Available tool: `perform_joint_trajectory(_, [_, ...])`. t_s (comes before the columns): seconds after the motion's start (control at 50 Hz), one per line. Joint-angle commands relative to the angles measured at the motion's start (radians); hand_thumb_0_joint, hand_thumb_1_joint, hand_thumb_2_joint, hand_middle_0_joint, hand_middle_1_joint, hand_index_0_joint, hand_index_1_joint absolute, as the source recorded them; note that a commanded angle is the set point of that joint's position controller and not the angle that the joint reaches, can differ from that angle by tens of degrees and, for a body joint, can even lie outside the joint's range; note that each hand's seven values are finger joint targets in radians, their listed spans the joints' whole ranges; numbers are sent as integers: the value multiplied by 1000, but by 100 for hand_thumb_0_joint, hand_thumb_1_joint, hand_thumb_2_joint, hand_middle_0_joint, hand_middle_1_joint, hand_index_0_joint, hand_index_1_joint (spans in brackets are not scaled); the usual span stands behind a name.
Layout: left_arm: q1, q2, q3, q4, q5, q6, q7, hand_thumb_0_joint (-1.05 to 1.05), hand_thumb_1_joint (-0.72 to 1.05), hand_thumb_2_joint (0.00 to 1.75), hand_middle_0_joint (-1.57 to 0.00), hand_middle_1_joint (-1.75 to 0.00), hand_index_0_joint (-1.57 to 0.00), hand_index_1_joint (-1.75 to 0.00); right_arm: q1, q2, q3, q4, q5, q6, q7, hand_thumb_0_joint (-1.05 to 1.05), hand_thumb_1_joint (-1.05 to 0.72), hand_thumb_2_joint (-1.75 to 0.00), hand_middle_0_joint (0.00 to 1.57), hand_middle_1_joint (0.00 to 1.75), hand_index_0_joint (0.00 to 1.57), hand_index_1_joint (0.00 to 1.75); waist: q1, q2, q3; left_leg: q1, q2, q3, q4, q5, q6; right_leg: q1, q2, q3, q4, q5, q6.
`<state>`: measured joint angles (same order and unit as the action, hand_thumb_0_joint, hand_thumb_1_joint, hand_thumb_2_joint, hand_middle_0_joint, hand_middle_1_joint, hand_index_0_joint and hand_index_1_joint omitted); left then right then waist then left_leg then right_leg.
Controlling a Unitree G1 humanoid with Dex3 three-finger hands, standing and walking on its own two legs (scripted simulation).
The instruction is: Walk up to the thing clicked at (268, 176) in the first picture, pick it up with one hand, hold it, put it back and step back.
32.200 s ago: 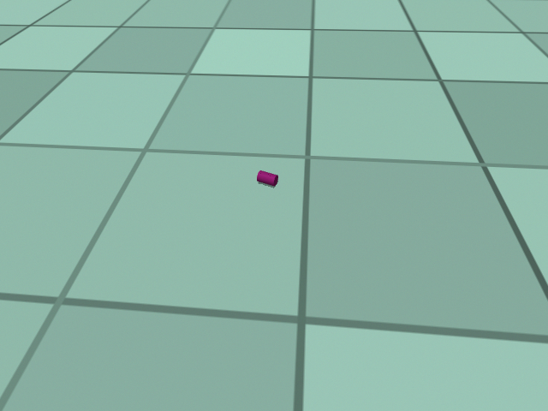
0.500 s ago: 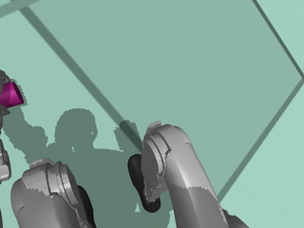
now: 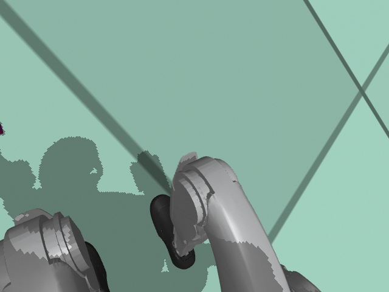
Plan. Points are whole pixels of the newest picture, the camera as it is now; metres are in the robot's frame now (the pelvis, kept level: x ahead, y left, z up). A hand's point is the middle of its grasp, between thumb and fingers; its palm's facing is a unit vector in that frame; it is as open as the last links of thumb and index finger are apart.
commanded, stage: rest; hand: left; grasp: from above
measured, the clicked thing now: out of the picture +0.48 +0.28 -0.28
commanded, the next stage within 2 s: open in 0.38 s
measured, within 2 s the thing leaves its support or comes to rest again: rests again in 0.70 s
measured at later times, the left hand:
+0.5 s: hand out of the picture +0.47 +0.28 -0.25, palm faces -0.43 -0.16 -0.89, open 8.7 cm
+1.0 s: hand out of the picture +0.48 +0.29 -0.25, palm faces -0.42 -0.14 -0.90, open 10.3 cm
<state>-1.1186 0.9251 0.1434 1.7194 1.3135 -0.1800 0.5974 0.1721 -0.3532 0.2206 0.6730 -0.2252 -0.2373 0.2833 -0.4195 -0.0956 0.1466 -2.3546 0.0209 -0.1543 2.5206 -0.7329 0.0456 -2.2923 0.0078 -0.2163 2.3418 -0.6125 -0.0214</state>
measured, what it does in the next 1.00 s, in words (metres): stands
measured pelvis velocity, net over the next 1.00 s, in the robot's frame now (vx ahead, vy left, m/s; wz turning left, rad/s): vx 0.00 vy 0.00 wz -0.04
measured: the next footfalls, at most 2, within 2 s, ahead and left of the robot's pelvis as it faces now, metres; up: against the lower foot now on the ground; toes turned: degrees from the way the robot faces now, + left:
none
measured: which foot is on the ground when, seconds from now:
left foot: down 0.00-1.00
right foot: down 0.00-1.00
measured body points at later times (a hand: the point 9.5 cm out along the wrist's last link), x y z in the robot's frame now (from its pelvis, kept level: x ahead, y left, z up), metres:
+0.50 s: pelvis -0.01 +0.00 +0.00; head +0.28 +0.11 +0.33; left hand +0.49 +0.28 -0.20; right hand +0.01 -0.25 -0.04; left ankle +0.06 +0.11 -0.28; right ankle +0.12 -0.10 -0.28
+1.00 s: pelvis +0.00 +0.00 +0.00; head +0.29 +0.12 +0.32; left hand +0.50 +0.29 -0.20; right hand +0.01 -0.24 -0.04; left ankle +0.06 +0.11 -0.28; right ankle +0.12 -0.10 -0.27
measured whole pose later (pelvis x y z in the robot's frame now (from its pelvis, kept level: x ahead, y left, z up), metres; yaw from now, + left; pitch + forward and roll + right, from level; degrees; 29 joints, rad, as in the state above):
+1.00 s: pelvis +0.00 +0.00 +0.00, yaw -2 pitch +30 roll -15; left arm -1.14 1.00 0.09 1.75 1.28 -0.17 0.61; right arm 0.18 -0.35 0.30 0.64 -0.23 -0.27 0.29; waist -0.44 -0.13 0.17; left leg -2.35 0.03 -0.19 2.53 -0.73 0.05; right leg -2.27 0.03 -0.24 2.31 -0.59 -0.01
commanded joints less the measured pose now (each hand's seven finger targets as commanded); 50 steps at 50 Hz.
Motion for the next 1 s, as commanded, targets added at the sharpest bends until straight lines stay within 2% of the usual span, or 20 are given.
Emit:
perform_joint_trajectory(0.0, [-314,258,23,-133,-26,5,59,0,85,36,-120,-24,-120,-23,236,-320,-79,25,1,-4,-8,0,-89,-90,20,30,20,30,-36,518,-716,487,4,32,-249,273,-23,444,64,-24,-194,269,-5])
perform_joint_trajectory(0.04, [-332,235,-5,-149,-24,4,54,0,84,35,-118,-25,-119,-24,223,-315,-71,10,3,-9,-5,0,-89,-90,20,30,20,30,-43,542,-712,502,4,29,-254,271,-25,436,67,-25,-192,267,-9])
perform_joint_trajectory(0.08, [-321,275,20,-137,-22,9,58,0,86,37,-121,-25,-121,-24,229,-326,-71,16,0,-13,-5,0,-89,-90,20,30,20,30,-45,537,-701,502,7,26,-248,264,-24,435,65,-26,-189,263,-7])
perform_joint_trajectory(0.1, [-325,238,-10,-141,-23,9,52,0,86,37,-121,-25,-121,-24,218,-322,-66,-1,2,-16,-3,0,-89,-90,20,30,20,30,-49,540,-696,507,7,25,-251,265,-26,427,66,-26,-188,261,-8])
perform_joint_trajectory(0.12, [-309,294,34,-134,-29,10,61,0,88,38,-121,-25,-122,-24,232,-334,-72,21,2,-16,-4,0,-89,-90,20,30,20,30,-44,541,-700,508,9,17,-258,265,-28,431,64,-31,-189,259,-7])
perform_joint_trajectory(0.18, [-284,289,35,-114,-25,13,59,0,87,38,-122,-24,-122,-23,233,-330,-65,17,4,-13,-3,0,-89,-90,20,30,20,30,-43,538,-679,504,12,10,-267,273,-32,433,68,-35,-187,265,-9])
perform_joint_trajectory(0.2, [-287,268,28,-101,-23,14,54,0,88,40,-123,-24,-123,-24,238,-326,-64,8,2,-13,-2,0,-89,-90,20,30,20,30,-59,525,-668,505,12,8,-257,284,-30,424,65,-36,-186,274,-6])
perform_joint_trajectory(0.28, [-306,249,-8,-99,-35,9,48,0,87,40,-121,-26,-121,-26,219,-334,-59,5,7,-18,-4,0,-89,-90,20,30,20,30,-58,538,-650,486,12,7,-260,255,-28,411,69,-38,-193,248,-9])
perform_joint_trajectory(0.36, [-289,274,-5,-76,-29,7,46,0,88,39,-122,-26,-122,-26,225,-331,-44,1,4,-19,-5,0,-90,-90,20,30,20,30,-67,503,-638,456,11,13,-251,243,-21,443,73,-37,-200,244,-4])
perform_joint_trajectory(0.4, [-278,290,7,-74,-34,4,48,0,87,41,-123,-25,-122,-25,221,-329,-35,6,8,-20,-9,0,-89,-90,20,30,20,30,-55,507,-633,461,13,8,-255,246,-23,432,71,-38,-203,243,-5])
perform_joint_trajectory(0.44, [-282,256,-24,-65,-39,2,42,0,87,42,-123,-25,-123,-26,218,-336,-40,-2,7,-20,-11,0,-90,-90,20,30,20,30,-66,501,-634,462,13,11,-254,239,-21,446,77,-38,-205,241,-5])
perform_joint_trajectory(0.46, [-275,280,-13,-51,-38,1,47,0,87,42,-122,-27,-122,-27,210,-329,-30,3,8,-21,-12,0,-90,-90,20,30,20,30,-59,491,-625,447,14,7,-253,220,-20,439,78,-39,-207,228,-5])
perform_joint_trajectory(0.56, [-294,277,-25,-67,-32,-3,43,0,47,33,-84,-24,-83,-25,202,-336,-27,-7,5,-26,-11,0,-89,-90,20,30,20,30,-69,504,-611,472,18,-10,-259,217,-28,404,76,-49,-194,223,-5])
perform_joint_trajectory(0.62, [-287,286,-17,-67,-29,-6,46,0,26,36,-76,-27,-76,-28,207,-339,-16,-15,4,-27,-9,0,-88,-90,20,30,20,30,-71,503,-596,471,19,-17,-269,222,-29,403,71,-52,-193,223,-4])
perform_joint_trajectory(0.76, [-294,275,-40,-49,-26,-10,56,0,11,47,-64,-40,-64,-41,201,-339,-15,-11,-1,-34,-12,0,-89,-90,20,30,20,30,-75,502,-589,440,18,-8,-263,166,-24,411,81,-48,-211,189,-4])
perform_joint_trajectory(0.86, [-300,244,-54,-77,-41,-1,40,0,5,53,-58,-47,-57,-48,207,-335,-10,-18,-2,-43,1,0,-89,-90,20,30,20,30,-91,521,-586,503,26,-34,-270,225,-36,372,73,-66,-194,226,-1])
perform_joint_trajectory(0.9, [-297,273,-35,-102,-41,2,49,0,0,56,-55,-50,-54,-51,212,-338,-16,-10,2,-38,-2,0,-89,-90,20,30,20,30,-64,562,-656,540,25,-34,-282,263,-43,413,74,-64,-189,257,-7])
perform_joint_trajectory(0.94, [-272,263,-37,-83,-45,8,50,0,-1,57,-52,-54,-52,-54,213,-332,-15,-8,3,-34,0,0,-89,-90,20,30,20,30,-57,565,-648,525,23,-28,-282,272,-43,424,77,-63,-190,264,-8])
perform_joint_trajectory(0.96, [-259,227,-64,-52,-45,13,44,0,-3,59,-51,-54,-50,-55,207,-325,-9,-11,1,-33,5,0,-89,-90,20,30,20,30,-74,534,-613,493,23,-24,-266,264,-38,419,80,-61,-189,268,-5])
perform_joint_trajectory(0.98, [-279,241,-57,-84,-54,9,44,0,-4,60,-49,-56,-48,-56,208,-328,-8,-13,3,-35,4,0,-89,-90,20,30,20,30,-71,533,-623,484,21,-21,-265,268,-35,419,80,-62,-194,267,-5])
